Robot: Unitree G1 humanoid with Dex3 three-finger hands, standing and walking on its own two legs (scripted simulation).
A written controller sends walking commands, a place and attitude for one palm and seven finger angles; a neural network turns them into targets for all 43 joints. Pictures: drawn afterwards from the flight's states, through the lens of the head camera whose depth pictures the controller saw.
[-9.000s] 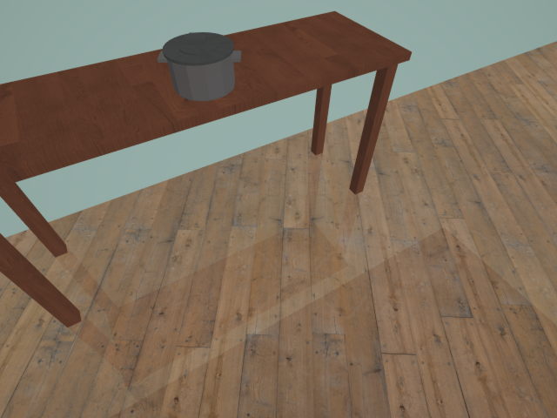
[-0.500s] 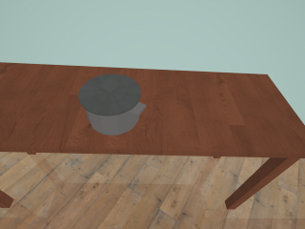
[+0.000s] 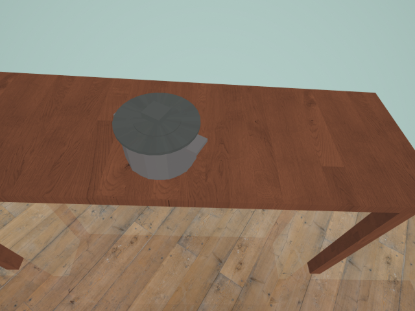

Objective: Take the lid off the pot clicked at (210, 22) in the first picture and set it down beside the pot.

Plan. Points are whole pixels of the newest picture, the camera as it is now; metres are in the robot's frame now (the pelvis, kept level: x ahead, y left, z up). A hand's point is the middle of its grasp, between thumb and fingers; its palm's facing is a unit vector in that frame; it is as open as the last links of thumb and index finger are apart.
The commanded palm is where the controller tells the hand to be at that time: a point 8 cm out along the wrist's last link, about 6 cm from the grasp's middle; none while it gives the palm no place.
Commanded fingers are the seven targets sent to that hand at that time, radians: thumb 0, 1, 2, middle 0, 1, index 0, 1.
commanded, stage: look again from close up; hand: left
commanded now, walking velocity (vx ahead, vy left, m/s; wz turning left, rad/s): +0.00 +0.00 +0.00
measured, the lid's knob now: (156, 112) +0.49 +0.16 +0.09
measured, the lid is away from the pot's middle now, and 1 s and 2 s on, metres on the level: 0.00 0.00 0.00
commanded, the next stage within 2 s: lift the closed hand beside the body in 0.74 s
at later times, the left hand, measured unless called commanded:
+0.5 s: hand out of the picture +0.01 +0.16 -0.18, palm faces +0.00 -0.99 -0.17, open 7.4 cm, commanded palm none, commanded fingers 0.00 0.90 0.90 -0.20 -0.30 -0.20 -0.30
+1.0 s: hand out of the picture +0.13 +0.18 -0.10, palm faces +0.13 -0.94 -0.32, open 6.9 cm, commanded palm +0.11 +0.22 -0.05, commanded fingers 0.00 0.90 0.90 -0.60 -0.73 -0.60 -0.73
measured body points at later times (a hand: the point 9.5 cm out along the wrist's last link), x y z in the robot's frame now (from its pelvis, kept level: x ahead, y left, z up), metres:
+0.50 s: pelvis +0.01 -0.01 +0.00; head +0.04 +0.01 +0.45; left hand +0.01 +0.21 -0.16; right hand +0.05 -0.24 -0.15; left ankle +0.03 +0.07 -0.74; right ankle -0.04 -0.15 -0.74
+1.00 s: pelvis +0.01 -0.01 +0.00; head +0.02 -0.02 +0.45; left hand +0.12 +0.23 -0.08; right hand +0.09 -0.25 -0.13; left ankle +0.03 +0.07 -0.74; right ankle -0.04 -0.15 -0.74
